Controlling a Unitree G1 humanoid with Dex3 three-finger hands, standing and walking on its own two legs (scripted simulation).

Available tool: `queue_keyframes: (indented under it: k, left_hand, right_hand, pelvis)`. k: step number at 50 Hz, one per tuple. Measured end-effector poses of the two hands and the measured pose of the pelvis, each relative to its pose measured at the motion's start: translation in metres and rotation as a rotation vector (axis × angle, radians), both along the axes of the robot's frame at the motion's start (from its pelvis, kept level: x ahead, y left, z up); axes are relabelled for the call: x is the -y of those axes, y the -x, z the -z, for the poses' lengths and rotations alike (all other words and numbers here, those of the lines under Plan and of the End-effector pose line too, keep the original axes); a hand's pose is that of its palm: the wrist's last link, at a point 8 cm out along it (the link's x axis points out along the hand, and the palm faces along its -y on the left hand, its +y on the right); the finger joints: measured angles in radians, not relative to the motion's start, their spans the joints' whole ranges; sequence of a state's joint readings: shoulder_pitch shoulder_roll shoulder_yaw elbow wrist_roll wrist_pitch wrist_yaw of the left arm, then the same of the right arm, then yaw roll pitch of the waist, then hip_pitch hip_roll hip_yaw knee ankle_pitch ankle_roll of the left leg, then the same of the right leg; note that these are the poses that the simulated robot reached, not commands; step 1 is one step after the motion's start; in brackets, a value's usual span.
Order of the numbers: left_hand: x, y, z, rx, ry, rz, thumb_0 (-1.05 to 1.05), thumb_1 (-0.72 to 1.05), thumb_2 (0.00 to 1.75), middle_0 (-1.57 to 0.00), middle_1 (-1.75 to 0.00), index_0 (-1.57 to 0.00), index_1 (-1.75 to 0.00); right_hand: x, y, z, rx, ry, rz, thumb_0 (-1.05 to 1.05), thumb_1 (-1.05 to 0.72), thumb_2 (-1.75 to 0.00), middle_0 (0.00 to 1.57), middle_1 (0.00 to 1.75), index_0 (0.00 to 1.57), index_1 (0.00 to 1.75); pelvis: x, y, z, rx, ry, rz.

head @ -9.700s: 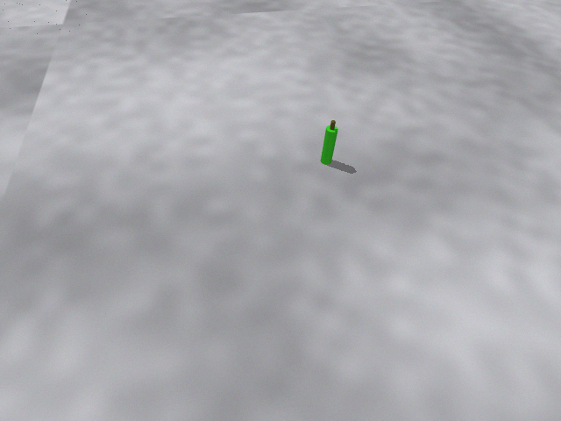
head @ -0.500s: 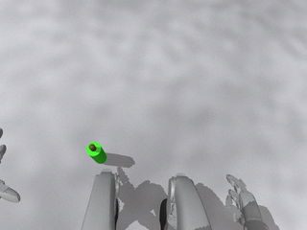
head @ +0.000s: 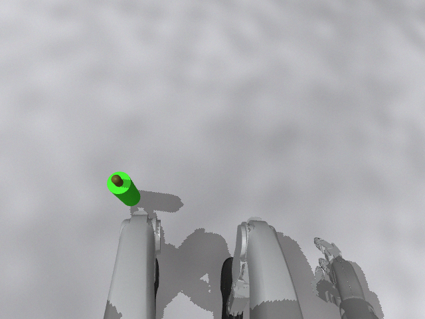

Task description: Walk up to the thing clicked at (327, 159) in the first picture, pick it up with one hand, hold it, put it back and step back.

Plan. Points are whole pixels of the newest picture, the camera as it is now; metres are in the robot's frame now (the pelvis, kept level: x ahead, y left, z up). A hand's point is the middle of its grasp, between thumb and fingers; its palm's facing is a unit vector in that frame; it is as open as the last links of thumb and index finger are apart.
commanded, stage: go down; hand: left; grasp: from the side
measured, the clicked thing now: (124, 189) +0.39 +0.22 -0.36
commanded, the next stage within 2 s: approach in 1.08 s
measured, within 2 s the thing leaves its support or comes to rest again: neither
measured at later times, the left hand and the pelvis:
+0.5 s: hand out of the picture +0.32 +0.40 -0.06, palm faces +0.14 -0.98 -0.14, open 17.6 cm; pelvis -0.01 +0.00 -0.04, yaw -1 degrees
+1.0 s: hand out of the picture +0.33 +0.40 -0.08, palm faces +0.14 -0.98 -0.13, open 17.7 cm; pelvis -0.01 +0.00 -0.07, yaw -1 degrees
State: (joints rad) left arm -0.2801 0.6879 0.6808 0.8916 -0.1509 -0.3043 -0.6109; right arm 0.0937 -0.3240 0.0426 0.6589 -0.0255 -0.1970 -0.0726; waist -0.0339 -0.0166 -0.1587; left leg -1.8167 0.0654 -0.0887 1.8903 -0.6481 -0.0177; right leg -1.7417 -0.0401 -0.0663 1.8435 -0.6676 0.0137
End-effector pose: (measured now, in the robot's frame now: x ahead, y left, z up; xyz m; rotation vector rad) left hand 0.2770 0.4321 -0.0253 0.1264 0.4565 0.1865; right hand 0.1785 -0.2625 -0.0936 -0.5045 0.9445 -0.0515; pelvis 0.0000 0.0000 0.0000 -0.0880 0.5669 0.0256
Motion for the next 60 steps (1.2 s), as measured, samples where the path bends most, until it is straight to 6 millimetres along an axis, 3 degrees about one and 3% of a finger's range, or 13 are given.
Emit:
queue_keyframes:
  k: [16, 60]
  left_hand:
    - [-0.01, -0.01, 0.02, 0.057, 0.008, 0.018, -0.02, -0.58, 0.06, -0.06, -0.04, -0.05, -0.05]
    - [-0.02, -0.028, 0.044, 0.15, 0.019, 0.039, -0.02, -0.6, 0.06, -0.06, -0.02, -0.04, -0.04]
  right_hand:
    - [0.005, 0.006, 0.037, -0.039, 0.02, -0.025, 0.01, -0.91, -0.91, 0.2, 0.3, 0.21, 0.3]
    - [0.012, 0.029, 0.083, -0.114, 0.038, -0.02, 0.01, -0.92, -0.91, 0.2, 0.3, 0.21, 0.3]
  pelvis:
    - [0.002, 0.006, 0.034, -0.009, 0.007, 0.007]
    - [0.001, 0.011, 0.076, -0.007, 0.011, 0.016]
